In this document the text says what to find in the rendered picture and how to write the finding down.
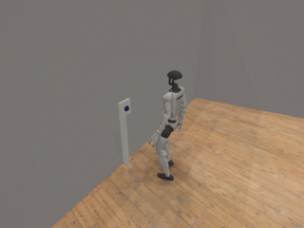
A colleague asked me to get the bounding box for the robot right shin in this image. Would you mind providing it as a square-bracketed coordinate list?
[162, 138, 171, 161]

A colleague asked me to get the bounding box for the robot left shin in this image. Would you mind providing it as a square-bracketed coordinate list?
[157, 153, 170, 177]

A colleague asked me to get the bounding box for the panel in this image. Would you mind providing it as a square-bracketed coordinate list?
[118, 98, 131, 165]

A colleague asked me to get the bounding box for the robot left upper arm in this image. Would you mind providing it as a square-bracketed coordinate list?
[162, 92, 173, 120]

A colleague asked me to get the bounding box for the robot right upper arm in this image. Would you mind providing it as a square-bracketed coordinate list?
[179, 86, 187, 109]

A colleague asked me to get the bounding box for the right robot hand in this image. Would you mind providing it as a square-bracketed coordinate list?
[178, 121, 183, 132]

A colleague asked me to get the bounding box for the robot shin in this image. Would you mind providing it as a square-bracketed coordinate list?
[162, 138, 171, 161]
[157, 153, 170, 177]

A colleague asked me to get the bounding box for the robot left forearm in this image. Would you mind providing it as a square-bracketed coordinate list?
[155, 114, 168, 136]

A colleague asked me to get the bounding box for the robot right forearm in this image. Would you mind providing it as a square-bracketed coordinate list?
[178, 107, 187, 122]

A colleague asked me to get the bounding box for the left robot hand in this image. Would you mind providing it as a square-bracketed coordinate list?
[148, 133, 159, 147]

